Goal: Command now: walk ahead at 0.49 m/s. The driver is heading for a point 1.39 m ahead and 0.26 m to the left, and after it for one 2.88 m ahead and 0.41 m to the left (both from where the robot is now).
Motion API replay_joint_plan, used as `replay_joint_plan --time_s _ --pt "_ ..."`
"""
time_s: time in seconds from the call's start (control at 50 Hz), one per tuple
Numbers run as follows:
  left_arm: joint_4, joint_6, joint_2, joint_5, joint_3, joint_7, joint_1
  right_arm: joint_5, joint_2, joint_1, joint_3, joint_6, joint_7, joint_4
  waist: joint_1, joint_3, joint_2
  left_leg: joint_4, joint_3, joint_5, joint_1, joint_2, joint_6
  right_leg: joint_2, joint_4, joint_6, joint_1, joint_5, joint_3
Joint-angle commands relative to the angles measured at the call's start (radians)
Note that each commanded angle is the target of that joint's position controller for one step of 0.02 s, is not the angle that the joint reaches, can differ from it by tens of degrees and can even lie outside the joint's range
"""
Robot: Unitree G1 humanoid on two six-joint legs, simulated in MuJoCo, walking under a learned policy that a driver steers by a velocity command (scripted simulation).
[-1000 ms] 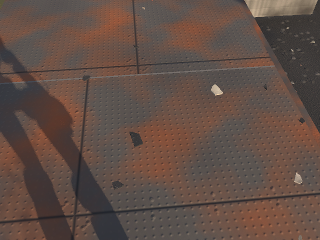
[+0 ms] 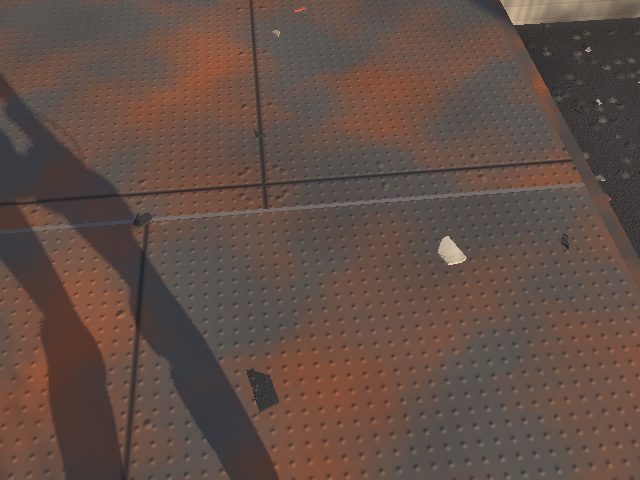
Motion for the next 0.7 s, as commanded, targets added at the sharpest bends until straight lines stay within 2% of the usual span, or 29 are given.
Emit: replay_joint_plan --time_s 0.02,0.06,0.12,0.16,0.24,0.32,0.36,0.38,0.4,0.42,0.44,0.46,0.48,0.5,0.52,0.54,0.56,0.58,0.6,0.66,0.7 --pt "-0.01 -0.019 0.061 0.021 0.007 -0.003 0.058 -0.006 -0.095 0.003 -0.032 -0.013 -0.012 -0.074 0.003 -0.113 -0.028 0.049 -0.048 0.125 -0.274 0.122 0.02 -0.284 -0.323 -0.175 0.272 0.088 0.364" --pt "0.013 -0.019 0.064 0.015 0.005 0.0 0.083 -0.006 -0.055 0.025 -0.032 0.011 -0.016 -0.075 -0.021 -0.076 -0.059 -0.025 -0.034 0.127 -0.253 0.139 0.014 -0.262 -0.376 -0.185 0.198 0.083 0.298" --pt "0.031 -0.018 0.117 0.015 0.015 0.025 0.135 -0.021 -0.074 -0.095 -0.037 0.024 -0.019 -0.124 -0.011 -0.014 -0.049 -0.172 -0.017 0.238 -0.36 0.159 -0.024 -0.262 -0.427 -0.195 0.179 0.101 0.247" --pt "0.037 -0.011 0.128 0.012 0.017 0.038 0.171 -0.027 -0.076 -0.175 -0.038 0.022 -0.014 -0.15 0.009 -0.002 -0.045 -0.304 -0.007 0.358 -0.41 0.155 -0.038 -0.248 -0.432 -0.179 0.214 0.122 0.213" --pt "0.049 -0.003 0.143 -0.001 0.019 0.047 0.241 -0.02 -0.054 -0.324 -0.025 0.012 0.003 -0.187 0.058 0.015 -0.054 -0.564 0.05 0.525 -0.352 0.097 -0.042 -0.211 -0.426 -0.136 0.251 0.136 0.132" --pt "0.082 0.013 0.151 -0.01 0.026 0.049 0.314 -0.01 -0.064 -0.426 -0.018 0.007 0.026 -0.227 0.089 0.04 -0.063 -0.674 0.05 0.478 -0.378 0.073 -0.024 -0.267 -0.368 -0.128 0.395 0.134 0.14" --pt "0.087 0.024 0.162 -0.011 0.033 0.053 0.312 -0.008 -0.085 -0.425 -0.022 0.0 0.038 -0.241 0.068 0.033 -0.077 -0.707 0.048 0.404 -0.359 0.062 0.003 -0.303 -0.321 -0.111 0.462 0.193 0.151" --pt "0.084 0.029 0.171 -0.011 0.036 0.054 0.298 -0.007 -0.102 -0.392 -0.029 -0.003 0.041 -0.237 0.043 0.012 -0.089 -0.718 0.059 0.366 -0.304 0.046 0.018 -0.308 -0.282 -0.099 0.48 0.278 0.149" --pt "0.077 0.034 0.177 -0.011 0.038 0.055 0.272 -0.008 -0.129 -0.317 -0.042 -0.006 0.041 -0.219 -0.005 -0.035 -0.101 -0.732 0.087 0.343 -0.19 0.014 0.036 -0.294 -0.194 -0.083 0.482 0.445 0.129" --pt "0.071 0.039 0.158 -0.008 0.031 0.055 0.255 -0.012 -0.171 -0.155 -0.067 -0.006 0.037 -0.168 -0.081 -0.129 -0.088 -0.739 0.112 0.351 0.022 -0.02 0.064 -0.241 -0.008 -0.057 0.438 0.562 0.088" --pt "0.048 0.04 0.122 0.006 0.014 0.055 0.262 -0.024 -0.248 0.036 -0.092 -0.004 0.028 -0.125 -0.142 -0.279 0.005 -0.713 -0.061 0.356 0.333 0.133 0.125 -0.181 0.3 -0.019 0.245 0.363 0.039" --pt "0.042 0.018 -0.02 0.007 -0.026 0.042 0.391 -0.03 -0.328 0.117 -0.108 0.0 0.033 -0.097 -0.075 -0.41 0.279 -0.83 -0.558 0.159 0.686 0.365 0.292 0.014 0.671 0.048 -0.172 -0.258 0.05" --pt "0.052 -0.008 0.066 -0.017 -0.009 0.038 0.341 -0.027 -0.228 0.11 -0.078 -0.001 0.035 -0.103 -0.102 -0.427 0.222 -0.931 -0.69 0.066 0.694 0.365 0.275 -0.007 0.811 0.03 -0.295 -0.421 0.202" --pt "0.02 -0.024 0.132 -0.039 0.007 0.036 0.244 -0.023 -0.179 0.018 -0.063 -0.006 0.033 -0.12 -0.092 -0.282 0.171 -0.933 -0.537 0.113 0.579 0.333 0.224 -0.061 0.84 0.01 -0.369 -0.354 0.197" --pt "0.005 -0.028 0.136 -0.037 0.007 0.043 0.183 -0.027 -0.151 -0.07 -0.052 -0.007 0.032 -0.144 -0.063 -0.205 0.081 -0.948 -0.405 0.227 0.43 0.299 0.199 -0.117 0.801 0.004 -0.339 -0.259 0.169" --pt "0.002 -0.023 0.13 -0.02 0.015 0.05 0.152 -0.037 -0.123 -0.126 -0.044 -0.008 0.035 -0.15 -0.034 -0.141 0.036 -0.978 -0.313 0.323 0.292 0.263 0.187 -0.15 0.735 0.006 -0.293 -0.199 0.158" --pt "0.006 -0.009 0.118 -0.013 0.02 0.052 0.173 -0.046 -0.099 -0.145 -0.036 -0.012 0.038 -0.147 0.003 -0.128 0.058 -1.004 -0.252 0.366 0.214 0.235 0.175 -0.18 0.689 0.004 -0.225 -0.159 0.167" --pt "0.011 0.006 0.095 -0.012 0.02 0.053 0.193 -0.047 -0.09 -0.141 -0.034 -0.013 0.04 -0.139 0.018 -0.117 0.066 -1.033 -0.219 0.376 0.174 0.219 0.176 -0.186 0.658 0.006 -0.19 -0.143 0.165" --pt "0.015 0.017 0.077 -0.013 0.019 0.054 0.204 -0.042 -0.097 -0.125 -0.036 -0.015 0.038 -0.129 0.027 -0.103 0.064 -1.056 -0.188 0.389 0.149 0.211 0.183 -0.191 0.625 0.01 -0.18 -0.135 0.158" --pt "-0.015 0.032 0.073 -0.002 0.021 0.057 0.121 -0.039 -0.143 -0.078 -0.046 -0.015 0.02 -0.11 0.022 -0.05 0.038 -1.104 -0.135 0.431 0.137 0.213 0.195 -0.202 0.493 0.039 -0.263 -0.03 0.148" --pt "-0.037 0.032 0.071 0.004 0.023 0.054 0.051 -0.036 -0.146 -0.048 -0.046 -0.008 0.009 -0.1 0.007 -0.032 0.035 -1.117 -0.101 0.441 0.162 0.202 0.183 -0.199 0.384 0.055 -0.311 0.073 0.142"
